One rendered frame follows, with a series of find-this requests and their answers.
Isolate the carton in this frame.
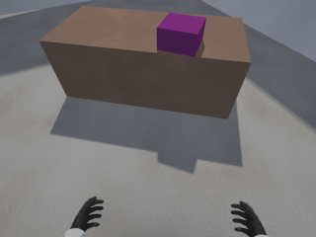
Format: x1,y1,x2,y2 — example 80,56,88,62
156,12,206,57

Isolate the pedestal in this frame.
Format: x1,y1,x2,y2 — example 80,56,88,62
39,6,252,119

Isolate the right robot hand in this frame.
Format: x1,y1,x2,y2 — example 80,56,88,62
231,200,267,237

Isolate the left robot hand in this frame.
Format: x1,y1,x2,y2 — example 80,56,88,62
70,197,104,232

